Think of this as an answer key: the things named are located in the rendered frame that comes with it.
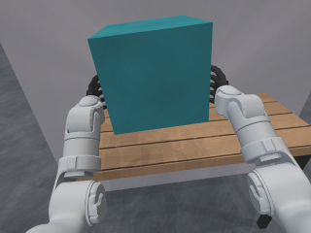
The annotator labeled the table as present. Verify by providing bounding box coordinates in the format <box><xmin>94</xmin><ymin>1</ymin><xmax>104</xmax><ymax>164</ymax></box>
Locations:
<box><xmin>76</xmin><ymin>93</ymin><xmax>311</xmax><ymax>229</ymax></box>

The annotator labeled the carton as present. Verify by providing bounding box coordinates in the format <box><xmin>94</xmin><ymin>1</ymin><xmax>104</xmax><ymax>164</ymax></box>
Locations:
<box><xmin>87</xmin><ymin>15</ymin><xmax>213</xmax><ymax>135</ymax></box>

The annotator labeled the robot left forearm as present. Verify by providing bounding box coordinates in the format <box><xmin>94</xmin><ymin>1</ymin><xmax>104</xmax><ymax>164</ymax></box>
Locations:
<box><xmin>49</xmin><ymin>95</ymin><xmax>105</xmax><ymax>219</ymax></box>

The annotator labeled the right robot hand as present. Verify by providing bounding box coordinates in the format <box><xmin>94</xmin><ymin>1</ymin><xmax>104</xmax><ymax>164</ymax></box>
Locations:
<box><xmin>209</xmin><ymin>65</ymin><xmax>229</xmax><ymax>104</ymax></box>

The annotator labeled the robot right upper arm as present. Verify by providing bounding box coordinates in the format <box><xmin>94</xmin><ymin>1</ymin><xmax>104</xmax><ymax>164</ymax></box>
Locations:
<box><xmin>247</xmin><ymin>162</ymin><xmax>311</xmax><ymax>233</ymax></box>

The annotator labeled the left robot hand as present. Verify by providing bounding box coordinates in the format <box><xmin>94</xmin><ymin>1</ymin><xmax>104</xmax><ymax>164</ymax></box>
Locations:
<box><xmin>86</xmin><ymin>75</ymin><xmax>107</xmax><ymax>110</ymax></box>

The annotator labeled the robot left upper arm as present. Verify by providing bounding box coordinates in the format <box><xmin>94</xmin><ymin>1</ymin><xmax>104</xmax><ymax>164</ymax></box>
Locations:
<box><xmin>25</xmin><ymin>180</ymin><xmax>107</xmax><ymax>233</ymax></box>

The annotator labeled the robot right forearm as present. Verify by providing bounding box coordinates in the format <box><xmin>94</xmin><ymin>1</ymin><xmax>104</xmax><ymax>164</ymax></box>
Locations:
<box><xmin>214</xmin><ymin>85</ymin><xmax>311</xmax><ymax>188</ymax></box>

